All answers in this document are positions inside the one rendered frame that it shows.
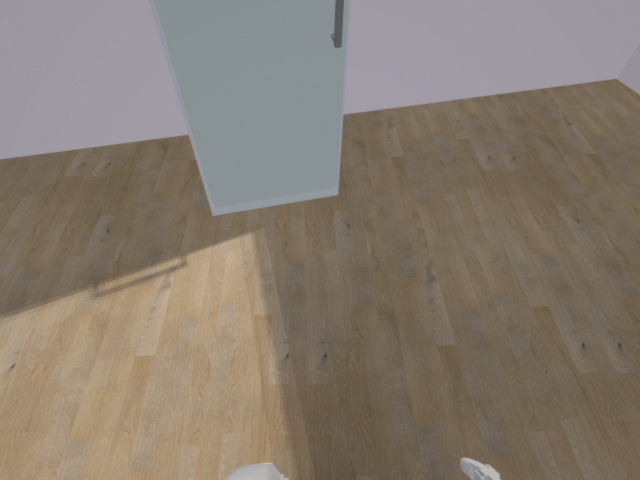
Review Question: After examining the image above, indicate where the fridge door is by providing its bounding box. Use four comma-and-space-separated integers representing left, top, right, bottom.
155, 0, 349, 208

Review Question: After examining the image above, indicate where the robot right hand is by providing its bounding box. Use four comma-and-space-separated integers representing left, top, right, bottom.
460, 458, 501, 480

